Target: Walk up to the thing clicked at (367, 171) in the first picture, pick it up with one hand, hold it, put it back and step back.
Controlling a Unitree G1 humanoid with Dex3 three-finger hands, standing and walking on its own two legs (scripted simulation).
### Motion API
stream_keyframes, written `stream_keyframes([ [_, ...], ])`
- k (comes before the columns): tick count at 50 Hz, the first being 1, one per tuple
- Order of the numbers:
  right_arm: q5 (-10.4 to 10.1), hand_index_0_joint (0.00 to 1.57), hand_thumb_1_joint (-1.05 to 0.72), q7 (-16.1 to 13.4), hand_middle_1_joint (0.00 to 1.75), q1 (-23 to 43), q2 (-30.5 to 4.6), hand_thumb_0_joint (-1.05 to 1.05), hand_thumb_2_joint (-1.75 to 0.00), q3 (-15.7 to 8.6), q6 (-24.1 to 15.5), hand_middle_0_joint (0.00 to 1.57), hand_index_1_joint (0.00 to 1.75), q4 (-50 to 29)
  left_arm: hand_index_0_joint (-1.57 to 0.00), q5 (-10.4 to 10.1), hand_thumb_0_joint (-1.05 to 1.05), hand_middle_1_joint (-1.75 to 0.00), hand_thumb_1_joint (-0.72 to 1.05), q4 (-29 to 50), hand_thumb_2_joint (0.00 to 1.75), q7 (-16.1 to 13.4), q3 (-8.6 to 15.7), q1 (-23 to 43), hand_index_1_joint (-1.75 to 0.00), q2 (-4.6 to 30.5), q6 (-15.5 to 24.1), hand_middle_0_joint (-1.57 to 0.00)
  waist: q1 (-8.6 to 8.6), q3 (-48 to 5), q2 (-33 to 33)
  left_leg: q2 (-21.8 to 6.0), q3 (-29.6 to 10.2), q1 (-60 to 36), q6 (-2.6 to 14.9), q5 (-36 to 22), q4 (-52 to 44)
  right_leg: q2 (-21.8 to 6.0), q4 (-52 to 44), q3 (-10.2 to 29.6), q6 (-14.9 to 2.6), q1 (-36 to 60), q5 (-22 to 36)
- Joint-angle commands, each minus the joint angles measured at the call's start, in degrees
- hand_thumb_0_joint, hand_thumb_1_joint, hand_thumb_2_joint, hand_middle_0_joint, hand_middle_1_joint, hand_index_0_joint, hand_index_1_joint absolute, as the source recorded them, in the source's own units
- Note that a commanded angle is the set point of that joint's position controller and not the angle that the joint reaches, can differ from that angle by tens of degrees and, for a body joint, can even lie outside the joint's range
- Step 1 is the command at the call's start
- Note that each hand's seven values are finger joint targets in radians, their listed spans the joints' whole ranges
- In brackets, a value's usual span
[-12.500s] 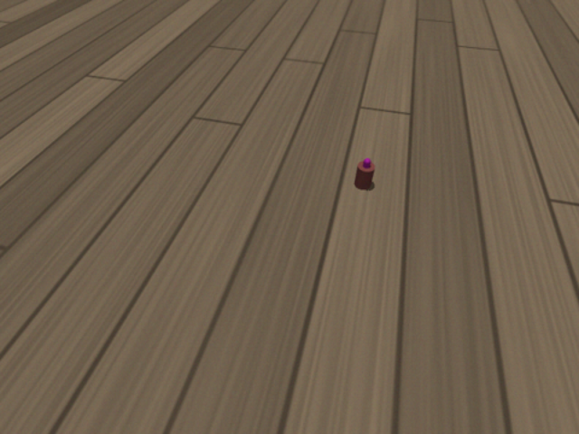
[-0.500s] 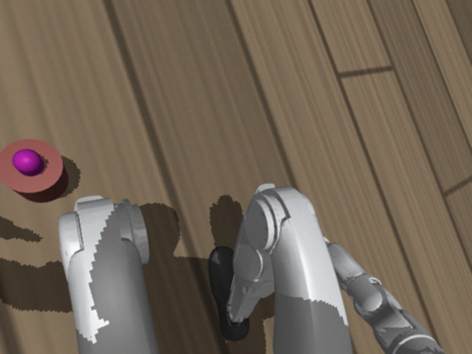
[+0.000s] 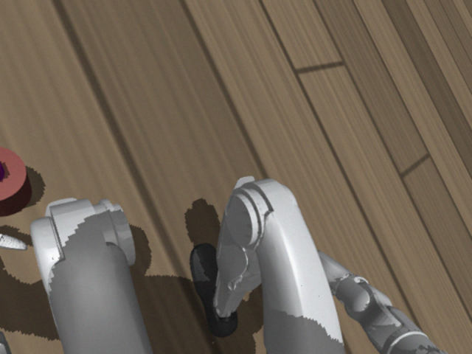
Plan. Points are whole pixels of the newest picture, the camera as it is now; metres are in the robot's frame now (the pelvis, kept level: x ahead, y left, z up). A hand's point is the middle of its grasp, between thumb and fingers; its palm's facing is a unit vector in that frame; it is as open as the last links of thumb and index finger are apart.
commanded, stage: close in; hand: left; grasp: from the side
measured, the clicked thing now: out of the picture +0.39 +0.28 -0.19
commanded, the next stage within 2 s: rest palm in 0.16 s
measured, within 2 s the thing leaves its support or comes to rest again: leaves its support in 0.88 s
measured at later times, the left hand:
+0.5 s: hand out of the picture +0.38 +0.28 -0.17, palm faces +0.28 -0.96 +0.01, open 15.1 cm
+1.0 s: hand out of the picture +0.40 +0.28 -0.17, palm faces +0.32 -0.95 +0.00, open 10.5 cm
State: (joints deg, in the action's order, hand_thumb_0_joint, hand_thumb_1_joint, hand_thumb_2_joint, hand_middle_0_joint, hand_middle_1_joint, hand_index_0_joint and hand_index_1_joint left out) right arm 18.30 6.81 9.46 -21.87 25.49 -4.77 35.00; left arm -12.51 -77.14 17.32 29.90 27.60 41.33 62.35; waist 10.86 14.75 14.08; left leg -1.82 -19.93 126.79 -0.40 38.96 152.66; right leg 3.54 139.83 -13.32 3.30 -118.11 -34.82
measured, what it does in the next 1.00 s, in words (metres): stands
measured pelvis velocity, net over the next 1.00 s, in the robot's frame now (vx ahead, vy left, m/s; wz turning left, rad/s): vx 0.00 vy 0.01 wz -0.04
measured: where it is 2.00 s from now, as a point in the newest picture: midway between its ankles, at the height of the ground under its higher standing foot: (162, 330)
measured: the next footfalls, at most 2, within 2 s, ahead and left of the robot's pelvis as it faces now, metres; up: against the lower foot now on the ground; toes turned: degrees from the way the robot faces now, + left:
none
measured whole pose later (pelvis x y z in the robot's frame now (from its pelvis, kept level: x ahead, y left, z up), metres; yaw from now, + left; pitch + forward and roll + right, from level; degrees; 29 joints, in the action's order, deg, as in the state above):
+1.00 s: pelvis +0.00 +0.01 +0.00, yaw -2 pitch +9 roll -18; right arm 21.2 8.6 10.4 -21.6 29.8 -1.4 32.3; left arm -7.6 -80.5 1.9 26.6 30.8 45.7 67.3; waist 12.6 18.3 17.1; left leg -2.0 -23.3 125.7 -0.3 40.0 153.8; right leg 5.0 138.2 -15.7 3.9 -116.3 -34.2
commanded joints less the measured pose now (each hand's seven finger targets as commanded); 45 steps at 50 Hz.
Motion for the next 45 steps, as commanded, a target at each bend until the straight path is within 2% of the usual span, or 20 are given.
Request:
stream_keyframes([
  [1,0.5,0.2,-0.91,-0.8,0.3,0.9,-19.7,0.0,-0.9,-6.4,0.0,0.2,0.3,-3.3,-0.08,-0.1,0.0,-0.08,-0.57,4.9,0.04,-3.4,0.8,10.3,-0.07,9.6,5.4,-0.06,4.81,-28.9,-24.7,-2.2,4.9,-18.5,-0.88,1.4,-19.4,1.9,-10.4,-6.8,-3.61,11.6,2.7],
  [5,1.1,0.2,-0.91,-0.4,0.3,1.2,-19.9,0.0,-0.9,-5.9,0.6,0.2,0.3,-4.0,-0.08,1.9,0.0,-0.09,-0.49,3.2,0.08,-4.9,-1.0,8.6,-0.08,8.9,6.0,-0.07,4.72,-26.1,-26.1,-2.5,4.2,-19.1,-1.32,1.8,-20.6,2.0,-10.1,-7.2,-3.67,10.8,2.7],
  [6,1.1,0.2,-0.91,-0.3,0.3,1.6,-19.9,0.0,-0.9,-5.6,0.8,0.2,0.3,-4.2,-0.06,2.3,0.0,-0.08,-0.5,3.0,0.08,-5.1,-0.9,7.9,-0.07,9.8,6.2,-0.06,4.18,-25.8,-27.0,-2.6,4.3,-19.1,-1.39,2.0,-20.8,2.1,-9.9,-7.2,-3.86,10.4,2.6],
  [7,1.2,0.2,-0.91,-0.3,0.3,1.5,-20.1,0.0,-0.9,-5.7,0.9,0.2,0.3,-4.2,-0.06,2.5,0.0,-0.08,-0.5,3.4,0.09,-5.2,-1.7,8.3,-0.07,9.2,6.4,-0.06,4.55,-25.5,-27.6,-2.6,4.2,-19.4,-1.5,1.5,-21.0,2.0,-9.7,-7.3,-3.8,10.7,3.2],
  [10,1.4,0.2,-0.91,-0.1,0.3,1.5,-20.1,0.0,-0.9,-5.3,1.0,0.2,0.3,-4.4,-0.05,2.0,0.0,-0.07,-0.48,5.4,0.1,-6.3,-0.7,8.1,-0.07,10.1,7.2,-0.05,4.06,-27.4,-28.3,-2.7,4.2,-20.7,-1.57,-0.8,-20.4,2.2,-9.5,-7.3,-3.86,12.2,5.0],
  [13,1.8,0.2,-0.9,0.1,0.3,1.0,-20.3,0.0,-0.9,-5.0,1.2,0.2,0.3,-4.1,-0.09,1.8,0.0,-0.07,-0.42,7.4,0.12,-7.9,-0.2,9.6,-0.08,10.7,8.1,-0.1,4.89,-29.2,-30.2,-2.7,3.7,-22.8,-1.89,-2.6,-20.1,2.3,-9.0,-7.6,-3.83,13.3,6.8],
  [16,2.1,0.2,-0.9,0.2,0.3,1.1,-20.3,0.0,-0.9,-4.8,1.4,0.2,0.3,-3.5,-0.13,2.3,0.0,-0.11,-0.35,6.9,0.18,-9.5,-1.6,11.2,-0.12,9.6,8.8,-0.14,6.67,-27.9,-29.3,-2.7,3.3,-22.1,-1.73,-2.6,-19.5,2.3,-9.3,-7.7,-3.64,13.2,7.4],
  [19,2.5,0.2,-0.89,0.2,0.3,0.6,-19.9,0.0,-0.9,-4.5,1.7,0.2,0.3,-3.0,-0.32,3.3,0.0,-0.3,-0.14,6.8,0.33,-10.3,-2.6,12.0,-0.3,10.3,9.2,-0.33,7.16,-28.5,-28.7,-2.5,4.2,-21.1,-1.28,-2.5,-18.0,2.6,-10.2,-7.3,-3.47,14.4,7.6],
  [20,2.5,0.2,-0.89,0.2,0.3,0.8,-20.2,0.0,-0.9,-4.4,1.8,0.2,0.3,-2.7,-0.34,3.7,0.0,-0.32,-0.12,6.2,0.36,-10.5,-3.4,12.3,-0.33,10.0,9.4,-0.35,7.76,-27.5,-28.9,-2.6,3.7,-20.9,-1.4,-2.5,-18.3,2.5,-9.8,-7.7,-3.47,13.7,7.6],
  [21,2.7,0.2,-0.89,0.3,0.3,1.0,-20.0,0.0,-0.9,-4.3,1.7,0.2,0.3,-3.0,-0.34,3.9,0.0,-0.33,-0.08,6.5,0.37,-10.8,-3.5,12.0,-0.34,10.0,9.5,-0.35,7.28,-27.9,-28.5,-2.7,3.6,-21.5,-1.44,-2.6,-18.5,2.6,-10.0,-7.6,-3.51,13.7,7.7],
  [24,3.0,0.2,-0.88,0.4,0.3,0.6,-20.4,0.0,-0.9,-4.3,2.3,0.2,0.3,-2.7,-0.38,4.5,0.0,-0.37,0.03,4.5,0.43,-11.5,-4.0,10.8,-0.37,9.1,9.1,-0.38,7.62,-27.9,-28.6,-2.9,2.7,-22.8,-1.8,-4.0,-18.9,2.6,-9.5,-8.1,-3.47,13.9,8.8],
  [26,2.8,0.2,-0.88,0.5,0.3,0.8,-20.2,0.0,-0.9,-4.1,2.6,0.2,0.3,-3.2,-0.42,4.4,0.0,-0.41,0.09,3.3,0.49,-12.3,-3.1,9.1,-0.42,9.7,8.6,-0.43,6.51,-27.5,-28.0,-2.7,3.0,-21.9,-1.66,-3.8,-18.9,2.8,-9.8,-8.1,-3.56,14.3,8.4],
  [29,2.9,0.2,-0.88,0.7,0.3,1.3,-20.3,0.0,-0.9,-3.6,2.8,0.2,0.3,-3.5,-0.5,4.3,0.0,-0.49,0.19,2.8,0.56,-13.3,-2.9,10.1,-0.5,10.0,8.3,-0.51,6.87,-26.4,-27.7,-2.7,2.6,-20.8,-1.6,-3.0,-19.3,2.8,-9.9,-8.5,-3.53,14.1,7.7],
  [30,2.8,0.2,-0.87,0.7,0.3,1.3,-20.2,0.0,-0.9,-3.7,2.9,0.2,0.3,-3.9,-0.52,4.2,0.0,-0.52,0.23,2.7,0.6,-13.6,-2.7,9.5,-0.53,10.0,8.2,-0.54,6.44,-26.7,-27.0,-2.7,3.0,-20.8,-1.43,-2.8,-19.1,3.0,-10.4,-8.3,-3.53,14.4,7.6],
  [35,2.9,0.2,-0.87,0.8,0.3,1.8,-20.2,0.0,-0.89,-3.2,3.3,0.2,0.3,-4.2,-0.7,5.4,0.0,-0.68,0.41,3.4,0.73,-14.3,-2.9,12.3,-0.68,11.7,8.6,-0.71,7.89,-25.1,-27.7,-3.1,2.0,-20.2,-1.45,-0.7,-19.7,3.0,-10.2,-8.8,-3.4,13.2,6.2],
  [37,2.9,0.2,-0.88,0.8,0.3,1.8,-20.0,0.0,-0.9,-3.2,3.4,0.2,0.3,-4.4,-0.78,5.4,0.0,-0.78,0.35,4.0,0.82,-14.4,-2.8,12.4,-0.79,11.9,8.8,-0.79,7.58,-25.1,-27.8,-3.1,2.3,-19.9,-1.27,0.3,-19.5,3.1,-10.4,-8.4,-3.42,13.1,5.7],
  [38,3.0,0.2,-0.88,0.7,0.3,1.6,-20.0,0.0,-0.9,-3.1,3.4,0.2,0.3,-4.1,-0.8,5.2,0.0,-0.82,0.34,4.2,0.85,-14.5,-3.5,13.0,-0.83,11.1,8.8,-0.81,8.14,-25.2,-27.9,-3.1,2.3,-20.2,-1.25,-0.3,-19.3,3.1,-10.5,-8.4,-3.32,13.6,6.2],
  [41,3.0,0.2,-0.88,0.7,0.3,1.2,-20.1,0.0,-0.9,-3.1,3.2,0.2,0.3,-4.0,-0.87,5.0,0.0,-0.89,0.33,4.1,0.9,-15.0,-3.1,14.1,-0.89,11.9,8.8,-0.88,8.16,-26.1,-27.5,-3.2,2.5,-20.8,-1.16,-1.1,-19.0,3.3,-10.8,-8.3,-3.34,14.0,6.8],
  [42,3.0,0.2,-0.88,0.8,0.3,1.4,-20.1,0.0,-0.9,-3.0,3.2,0.2,0.3,-4.1,-0.88,4.8,0.0,-0.91,0.31,4.0,0.91,-15.0,-3.3,12.9,-0.91,10.6,8.8,-0.89,8.1,-27.0,-26.8,-3.2,2.2,-21.5,-1.26,-1.9,-19.0,3.3,-10.7,-8.4,-3.29,14.4,7.5],
  [45,2.9,0.2,-0.88,0.7,0.3,1.4,-20.3,0.0,-0.9,-2.9,3.4,0.2,0.3,-3.9,-0.98,5.3,0.0,-1.02,0.33,3.4,1.01,-15.3,-3.6,13.9,-1.03,11.6,8.6,-0.98,8.33,-25.2,-28.3,-3.4,1.6,-21.1,-1.44,-0.8,-20.0,3.2,-10.2,-8.8,-3.45,13.1,6.6],
])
